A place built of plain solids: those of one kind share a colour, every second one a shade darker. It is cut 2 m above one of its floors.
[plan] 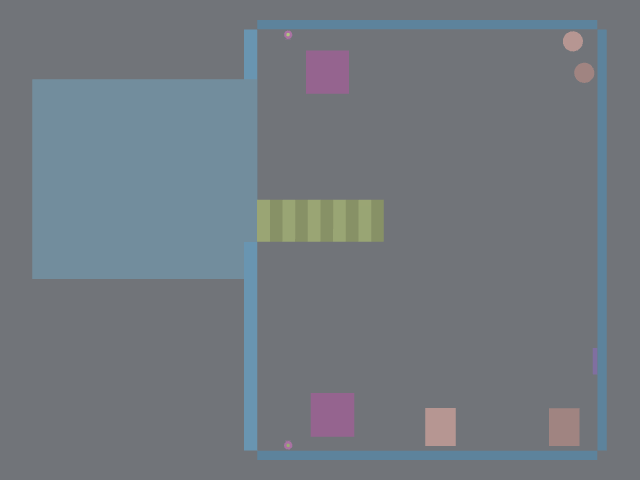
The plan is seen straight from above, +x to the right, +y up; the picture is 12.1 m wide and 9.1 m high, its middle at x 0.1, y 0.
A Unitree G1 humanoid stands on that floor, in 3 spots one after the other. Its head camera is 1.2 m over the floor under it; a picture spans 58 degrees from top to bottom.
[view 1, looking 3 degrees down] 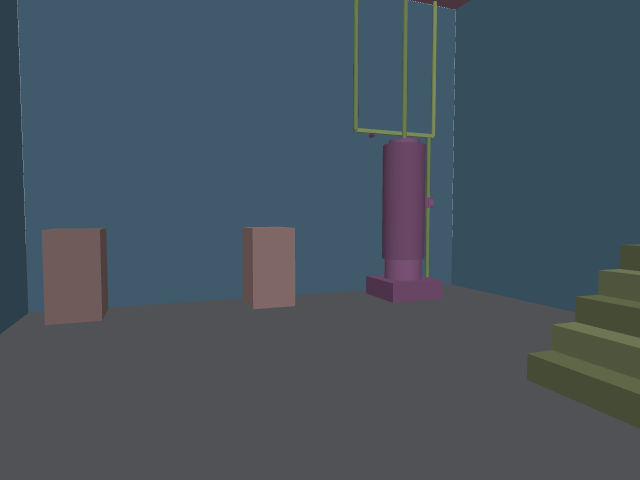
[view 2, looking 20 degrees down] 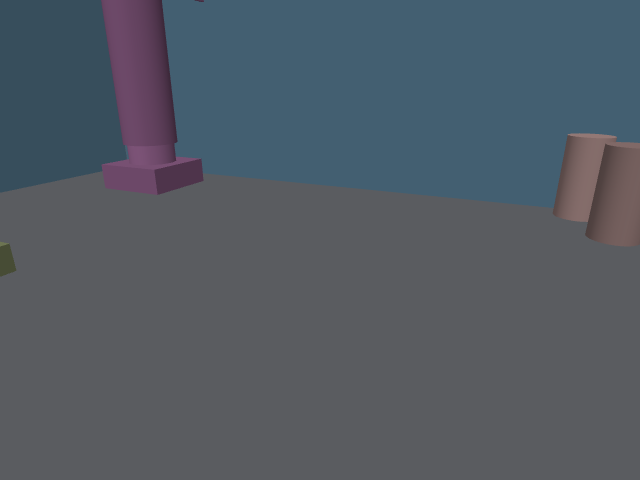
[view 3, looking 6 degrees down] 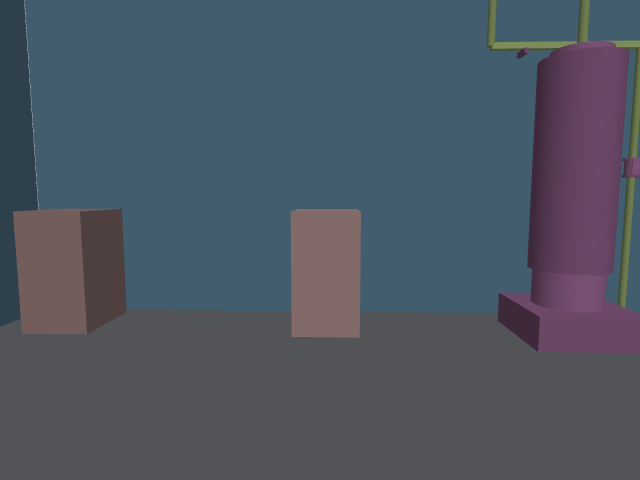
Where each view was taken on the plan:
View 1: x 3.87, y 2.35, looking -111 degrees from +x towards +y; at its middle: wall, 6.81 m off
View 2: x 4.28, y -0.85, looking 114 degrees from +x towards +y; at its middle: ground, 3.51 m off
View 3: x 2.31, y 0.36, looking -88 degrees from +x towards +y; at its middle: bin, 3.57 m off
